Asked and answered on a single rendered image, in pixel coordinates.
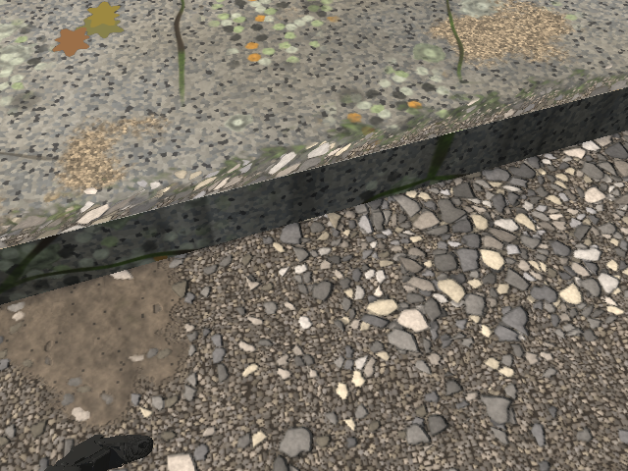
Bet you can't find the left robot hand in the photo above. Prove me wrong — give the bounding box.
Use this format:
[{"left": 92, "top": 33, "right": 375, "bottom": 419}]
[{"left": 44, "top": 435, "right": 153, "bottom": 471}]

